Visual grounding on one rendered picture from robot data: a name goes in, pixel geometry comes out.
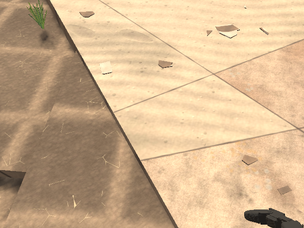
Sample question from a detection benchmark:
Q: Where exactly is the robot right hand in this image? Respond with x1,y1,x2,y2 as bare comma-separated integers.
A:
244,208,304,228

